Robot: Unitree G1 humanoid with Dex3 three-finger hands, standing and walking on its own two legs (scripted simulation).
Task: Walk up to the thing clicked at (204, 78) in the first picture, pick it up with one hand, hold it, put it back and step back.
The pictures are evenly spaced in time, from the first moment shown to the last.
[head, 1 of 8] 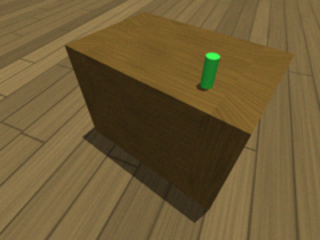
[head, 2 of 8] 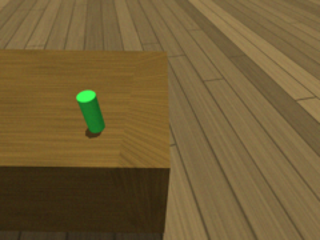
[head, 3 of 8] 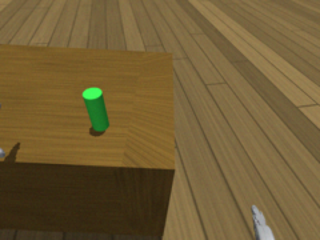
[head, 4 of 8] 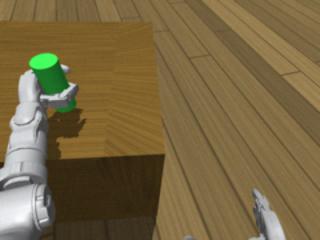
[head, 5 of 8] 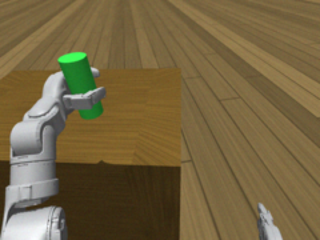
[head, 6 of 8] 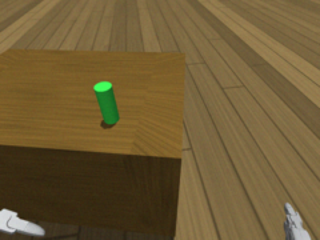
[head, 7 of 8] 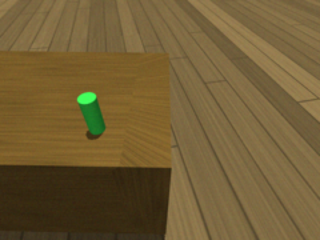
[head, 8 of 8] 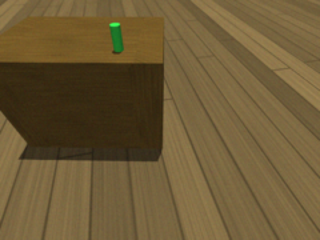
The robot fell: no
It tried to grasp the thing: yes
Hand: left
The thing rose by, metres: 0.24
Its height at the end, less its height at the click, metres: +0.00
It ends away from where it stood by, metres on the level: 0.01
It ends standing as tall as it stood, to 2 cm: yes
